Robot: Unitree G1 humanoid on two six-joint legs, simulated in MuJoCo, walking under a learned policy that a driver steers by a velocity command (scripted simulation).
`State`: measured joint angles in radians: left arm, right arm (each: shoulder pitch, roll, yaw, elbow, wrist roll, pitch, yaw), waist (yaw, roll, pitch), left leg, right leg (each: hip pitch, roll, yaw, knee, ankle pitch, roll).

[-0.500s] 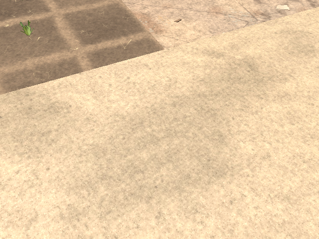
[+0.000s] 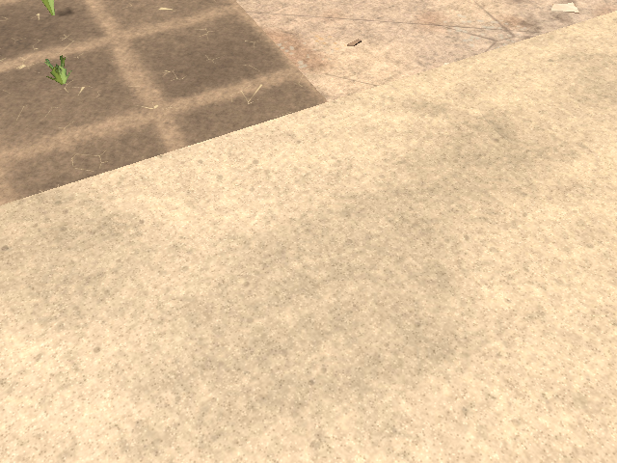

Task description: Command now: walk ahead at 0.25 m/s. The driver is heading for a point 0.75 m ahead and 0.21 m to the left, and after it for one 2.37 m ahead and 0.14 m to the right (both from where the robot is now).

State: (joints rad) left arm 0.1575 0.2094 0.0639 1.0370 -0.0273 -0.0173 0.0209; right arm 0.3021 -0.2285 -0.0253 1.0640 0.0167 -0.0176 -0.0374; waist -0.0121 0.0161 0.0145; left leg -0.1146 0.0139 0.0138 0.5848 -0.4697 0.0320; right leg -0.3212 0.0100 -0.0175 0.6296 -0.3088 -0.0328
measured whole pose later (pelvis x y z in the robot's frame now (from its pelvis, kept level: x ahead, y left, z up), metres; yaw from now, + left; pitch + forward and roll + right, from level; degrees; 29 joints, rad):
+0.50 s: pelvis +0.03 +0.01 +0.00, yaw +1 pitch -1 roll -1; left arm 0.06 0.21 0.06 1.06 -0.02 0.01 0.02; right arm 0.28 -0.20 -0.02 1.07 0.00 -0.02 -0.02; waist -0.01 0.01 0.04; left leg -0.04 0.00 0.01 0.52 -0.47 0.02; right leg -0.30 -0.01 -0.04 0.61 -0.29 0.00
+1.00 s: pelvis -0.01 +0.01 +0.01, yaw +0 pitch -2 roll +0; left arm 0.11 0.20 0.05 1.13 0.00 0.02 0.04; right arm 0.35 -0.16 -0.01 1.11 -0.01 -0.02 -0.04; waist 0.00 0.00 0.05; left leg -0.07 -0.01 0.03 0.49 -0.39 0.02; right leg -0.30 -0.01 -0.02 0.52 -0.19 0.00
